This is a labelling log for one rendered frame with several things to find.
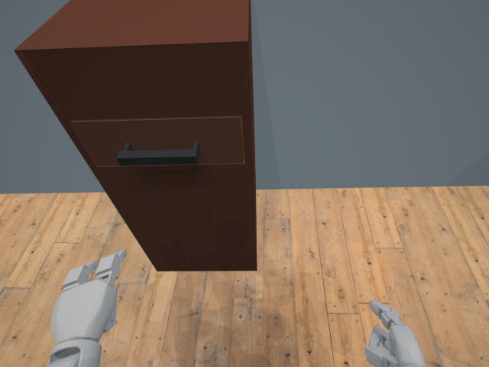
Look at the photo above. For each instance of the drawer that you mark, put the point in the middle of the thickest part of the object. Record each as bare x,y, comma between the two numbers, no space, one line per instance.
220,138

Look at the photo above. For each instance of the cabinet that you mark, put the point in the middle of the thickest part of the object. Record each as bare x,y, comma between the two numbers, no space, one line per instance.
143,59

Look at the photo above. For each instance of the robot left hand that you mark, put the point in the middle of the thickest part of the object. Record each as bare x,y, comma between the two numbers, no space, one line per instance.
87,309

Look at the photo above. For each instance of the handle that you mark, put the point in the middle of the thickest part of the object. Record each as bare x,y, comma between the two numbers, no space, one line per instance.
158,157

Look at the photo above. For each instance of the left robot forearm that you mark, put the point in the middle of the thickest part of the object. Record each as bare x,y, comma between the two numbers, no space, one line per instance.
79,352

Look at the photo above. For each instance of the robot right hand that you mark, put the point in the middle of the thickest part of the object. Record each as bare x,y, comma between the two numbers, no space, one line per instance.
401,345

